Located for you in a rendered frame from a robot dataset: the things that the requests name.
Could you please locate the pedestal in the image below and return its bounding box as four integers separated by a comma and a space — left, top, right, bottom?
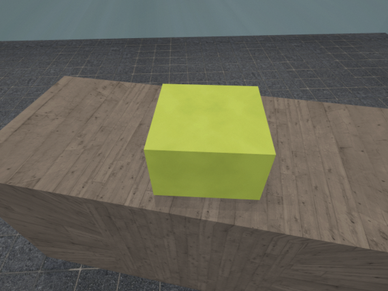
0, 76, 388, 291

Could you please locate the carton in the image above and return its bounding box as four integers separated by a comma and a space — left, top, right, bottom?
144, 84, 276, 200

